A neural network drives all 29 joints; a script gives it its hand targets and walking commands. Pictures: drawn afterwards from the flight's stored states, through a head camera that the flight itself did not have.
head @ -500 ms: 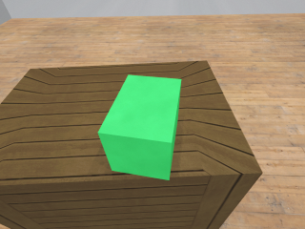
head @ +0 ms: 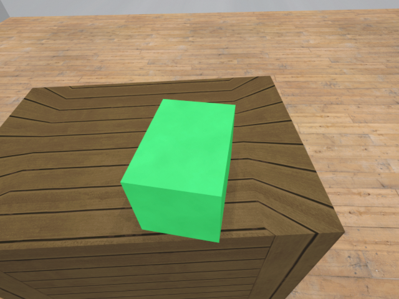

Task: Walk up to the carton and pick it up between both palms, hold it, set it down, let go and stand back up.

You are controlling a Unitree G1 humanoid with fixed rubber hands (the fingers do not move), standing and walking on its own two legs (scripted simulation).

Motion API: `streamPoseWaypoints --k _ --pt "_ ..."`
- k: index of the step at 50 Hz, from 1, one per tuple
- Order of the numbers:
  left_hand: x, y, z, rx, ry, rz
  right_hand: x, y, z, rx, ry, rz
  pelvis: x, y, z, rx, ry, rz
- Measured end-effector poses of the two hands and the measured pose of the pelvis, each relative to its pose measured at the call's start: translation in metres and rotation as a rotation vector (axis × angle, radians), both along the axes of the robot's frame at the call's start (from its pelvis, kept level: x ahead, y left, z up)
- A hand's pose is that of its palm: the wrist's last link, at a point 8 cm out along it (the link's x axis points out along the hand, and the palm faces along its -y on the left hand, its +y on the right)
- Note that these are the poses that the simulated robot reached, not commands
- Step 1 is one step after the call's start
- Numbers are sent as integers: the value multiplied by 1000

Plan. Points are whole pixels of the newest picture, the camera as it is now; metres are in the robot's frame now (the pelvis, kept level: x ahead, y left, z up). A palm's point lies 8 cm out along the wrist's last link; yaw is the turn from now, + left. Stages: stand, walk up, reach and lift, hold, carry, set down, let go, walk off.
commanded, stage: stand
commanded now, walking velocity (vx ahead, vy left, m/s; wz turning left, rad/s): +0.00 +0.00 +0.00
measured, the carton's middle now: (189, 166) +0.43 +0.05 +0.02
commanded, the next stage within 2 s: none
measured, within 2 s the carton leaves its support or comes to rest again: neither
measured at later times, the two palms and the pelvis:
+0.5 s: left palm out of the picture +0.02 +0.21 -0.14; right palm out of the picture +0.01 -0.22 -0.15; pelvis +0.02 -0.01 +0.00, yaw +0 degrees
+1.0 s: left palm out of the picture +0.03 +0.20 -0.14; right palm out of the picture +0.03 -0.23 -0.15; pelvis +0.04 -0.02 +0.00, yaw -1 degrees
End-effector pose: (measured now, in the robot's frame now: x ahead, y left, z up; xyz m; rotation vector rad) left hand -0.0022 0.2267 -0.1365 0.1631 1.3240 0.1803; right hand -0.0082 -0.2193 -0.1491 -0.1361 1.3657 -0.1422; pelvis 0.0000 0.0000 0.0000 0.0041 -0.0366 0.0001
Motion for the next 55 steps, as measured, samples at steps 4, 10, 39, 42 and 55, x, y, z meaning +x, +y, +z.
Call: streamPoseWaypoints --k 4,10,39,42,55 --pt "3 -1 0 1 8 -1 2 -1 0 0 8 0 3 -1 0 0 0 0" --pt "7 -4 1 2 19 -1 6 -2 0 0 20 1 8 -3 1 0 0 -1" --pt "31 -21 1 -1 33 4 34 -10 -2 5 29 1 31 -15 3 0 7 -7" --pt "32 -22 1 -2 36 4 36 -11 -2 4 29 -1 32 -16 3 -1 7 -8" --pt "32 -27 1 -3 53 9 38 -13 -3 4 42 -6 38 -19 3 -2 8 -11"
